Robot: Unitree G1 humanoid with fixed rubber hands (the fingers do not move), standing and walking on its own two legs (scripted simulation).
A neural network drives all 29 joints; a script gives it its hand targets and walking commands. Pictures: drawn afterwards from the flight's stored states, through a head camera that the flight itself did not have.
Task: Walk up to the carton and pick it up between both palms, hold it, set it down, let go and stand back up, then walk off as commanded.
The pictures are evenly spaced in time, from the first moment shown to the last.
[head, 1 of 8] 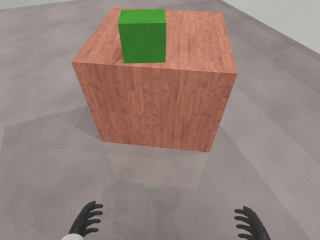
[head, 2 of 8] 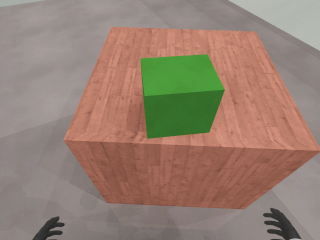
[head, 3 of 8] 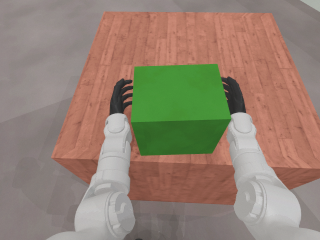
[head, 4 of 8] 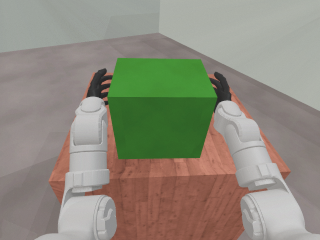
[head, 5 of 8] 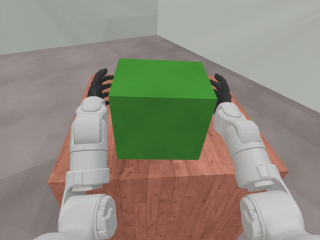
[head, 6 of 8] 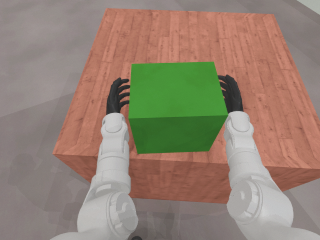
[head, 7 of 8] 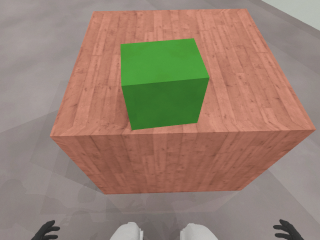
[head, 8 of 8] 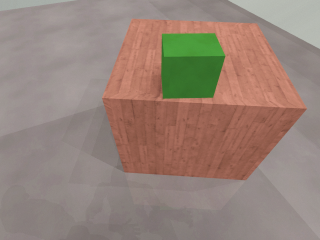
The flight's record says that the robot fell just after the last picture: no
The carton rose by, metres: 0.17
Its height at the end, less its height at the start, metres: +0.00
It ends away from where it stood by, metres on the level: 0.02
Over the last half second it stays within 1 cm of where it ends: yes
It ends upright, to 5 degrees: yes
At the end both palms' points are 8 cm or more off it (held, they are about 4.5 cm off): yes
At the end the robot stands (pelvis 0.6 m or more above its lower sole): yes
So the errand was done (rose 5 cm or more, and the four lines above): yes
